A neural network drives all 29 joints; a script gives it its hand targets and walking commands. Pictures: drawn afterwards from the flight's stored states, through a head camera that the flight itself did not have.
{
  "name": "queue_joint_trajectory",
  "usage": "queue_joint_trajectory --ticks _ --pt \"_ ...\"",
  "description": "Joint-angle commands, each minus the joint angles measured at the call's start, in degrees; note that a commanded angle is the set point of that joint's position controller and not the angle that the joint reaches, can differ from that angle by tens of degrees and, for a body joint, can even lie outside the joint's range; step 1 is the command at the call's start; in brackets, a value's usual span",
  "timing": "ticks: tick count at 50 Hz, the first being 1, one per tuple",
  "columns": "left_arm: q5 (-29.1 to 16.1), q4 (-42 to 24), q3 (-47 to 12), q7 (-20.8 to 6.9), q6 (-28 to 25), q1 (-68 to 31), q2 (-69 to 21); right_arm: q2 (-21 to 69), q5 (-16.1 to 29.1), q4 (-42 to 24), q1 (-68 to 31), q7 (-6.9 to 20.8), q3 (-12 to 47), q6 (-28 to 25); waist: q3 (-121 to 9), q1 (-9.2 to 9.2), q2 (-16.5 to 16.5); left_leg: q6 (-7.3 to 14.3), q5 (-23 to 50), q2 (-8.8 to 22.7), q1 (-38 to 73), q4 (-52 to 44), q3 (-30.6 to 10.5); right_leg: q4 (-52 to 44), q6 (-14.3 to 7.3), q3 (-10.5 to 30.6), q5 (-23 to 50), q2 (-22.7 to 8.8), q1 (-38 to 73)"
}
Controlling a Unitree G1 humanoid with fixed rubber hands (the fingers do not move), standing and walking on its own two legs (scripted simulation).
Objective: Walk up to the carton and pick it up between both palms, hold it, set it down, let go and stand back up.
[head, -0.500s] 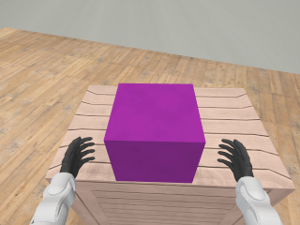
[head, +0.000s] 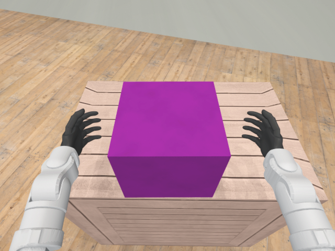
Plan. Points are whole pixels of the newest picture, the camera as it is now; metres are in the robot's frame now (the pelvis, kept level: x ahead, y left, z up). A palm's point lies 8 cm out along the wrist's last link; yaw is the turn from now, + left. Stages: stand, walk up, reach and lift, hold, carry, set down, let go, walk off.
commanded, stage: reach and lift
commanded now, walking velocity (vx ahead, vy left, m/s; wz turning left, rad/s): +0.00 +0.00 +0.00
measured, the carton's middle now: (168, 140) +0.42 +0.02 +0.01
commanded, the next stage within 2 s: none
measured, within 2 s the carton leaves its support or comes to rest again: neither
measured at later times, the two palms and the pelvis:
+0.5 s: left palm (78, 109) +0.42 +0.23 +0.13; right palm (272, 111) +0.41 -0.21 +0.13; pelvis +0.01 +0.00 +0.00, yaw +0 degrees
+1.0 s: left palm (87, 150) +0.39 +0.24 +0.01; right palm (240, 147) +0.40 -0.17 +0.01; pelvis +0.00 +0.00 -0.01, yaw +2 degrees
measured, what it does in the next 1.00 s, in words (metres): stands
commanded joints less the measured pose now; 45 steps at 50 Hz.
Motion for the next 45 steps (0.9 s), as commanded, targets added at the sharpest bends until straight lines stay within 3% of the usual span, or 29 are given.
queue_joint_trajectory --ticks 1,4,8,12,16,18,22,25,29,30,33,34,35,39,45 --pt "0.8 -8.3 4.9 -0.5 -0.7 -26.8 11.4 -10.7 0.9 -8.3 -24.1 0.5 -3.8 -1.6 -30.4 -0.65 3.5 -1.6 24.2 -2.0 10.4 -0.5 -2.0 -0.4 0.4 2.1 17.9 1.5 10.3" --pt "0.3 -9.5 4.7 -0.2 0.1 -30.2 12.0 -12.5 0.8 -9.2 -27.9 0.6 -4.7 -1.9 -33.8 -0.93 1.9 -1.7 27.0 -1.9 11.1 0.5 -1.9 0.6 0.9 1.4 21.3 2.1 10.7" --pt "0.9 -9.0 4.2 0.5 0.2 -35.1 12.6 -13.2 1.5 -6.9 -31.4 1.2 -4.9 -1.5 -36.1 -1.23 4.5 -2.1 27.6 -2.0 11.7 1.2 -2.1 0.6 0.8 1.1 21.9 2.1 9.4" --pt "0.7 -4.0 3.8 0.6 1.6 -39.2 12.8 -15.2 1.9 -3.7 -36.8 1.8 -5.1 -1.0 -37.3 -1.05 3.9 -2.1 28.4 -1.5 12.8 1.7 -2.3 0.4 0.7 0.7 21.9 2.5 7.8" --pt "0.7 -3.4 4.2 1.0 1.9 -42.7 14.1 -15.4 2.6 -2.7 -40.3 1.9 -3.9 -0.6 -41.3 -0.80 1.9 -1.3 29.3 -1.9 11.4 2.2 -2.0 1.4 1.4 0.7 26.0 2.3 10.1" --pt "1.3 3.0 4.1 0.5 2.1 -44.0 14.3 -15.1 2.5 2.2 -42.4 1.9 -3.1 0.4 -37.9 -0.74 0.9 -0.6 27.3 -2.0 9.0 1.4 -2.0 1.5 1.7 1.1 26.9 2.0 11.5" --pt "1.6 1.2 3.4 1.2 1.9 -50.0 14.9 -15.9 2.8 3.4 -46.9 1.8 -3.9 0.2 -43.1 -0.91 3.3 -1.5 29.1 -1.9 10.2 2.0 -1.9 2.1 1.5 0.4 27.8 2.3 10.5" --pt "1.8 6.0 3.4 0.8 0.8 -50.9 15.1 -14.5 2.6 6.2 -47.9 1.7 -2.6 0.1 -44.1 -1.05 2.6 -1.1 28.3 -2.5 7.7 2.3 -1.7 2.4 2.2 0.8 30.4 1.6 12.5" --pt "3.8 10.7 1.9 0.3 -0.4 -49.3 12.0 -14.5 1.7 13.2 -46.4 1.9 -2.7 -1.3 -41.8 -1.48 5.5 -2.1 30.6 -1.8 12.1 2.6 -2.4 0.9 0.9 -0.2 26.3 2.5 8.5" --pt "4.2 11.6 2.5 0.1 -0.9 -47.9 12.1 -14.1 1.4 13.2 -45.5 1.9 -2.3 -1.7 -41.8 -1.17 3.9 -1.7 29.7 -2.0 12.5 2.5 -2.0 0.5 0.9 -0.4 24.6 2.7 8.4" --pt "5.1 15.2 2.5 -0.7 -5.4 -45.4 10.5 -11.2 0.0 15.4 -43.5 1.7 -1.6 -4.8 -41.4 -0.63 2.7 -1.5 30.4 -2.4 10.3 2.8 -2.0 1.0 1.5 -0.4 25.9 2.6 9.5" --pt "6.5 23.5 4.7 -1.6 -7.7 -36.9 8.5 -6.6 -0.4 20.7 -36.4 1.7 1.6 -6.5 -33.3 0.22 0.1 -0.8 29.2 -3.2 7.9 2.6 -1.5 1.3 1.8 0.3 25.7 1.9 14.0" --pt "7.0 22.6 4.8 -2.1 -11.1 -38.8 8.7 -6.1 -1.3 18.6 -37.5 1.3 0.4 -9.0 -34.5 0.38 0.2 -1.1 27.4 -3.4 4.8 1.7 -1.1 1.4 2.4 0.5 25.6 1.5 14.1" --pt "6.3 24.3 2.2 -1.1 -21.2 -44.1 7.6 -4.9 -3.8 17.6 -39.8 1.1 -1.3 -16.2 -36.4 0.22 3.5 -3.0 26.4 -3.0 2.8 3.1 -1.0 2.4 1.7 -0.3 22.4 1.8 10.1" --pt "0.3 25.2 -2.7 1.9 -31.4 -51.3 7.1 -6.0 -7.8 15.7 -45.2 1.0 -5.4 -22.8 -53.5 -2.33 6.2 -5.5 29.2 -2.0 5.6 10.1 -2.3 6.2 0.8 -2.6 22.8 2.8 -2.5"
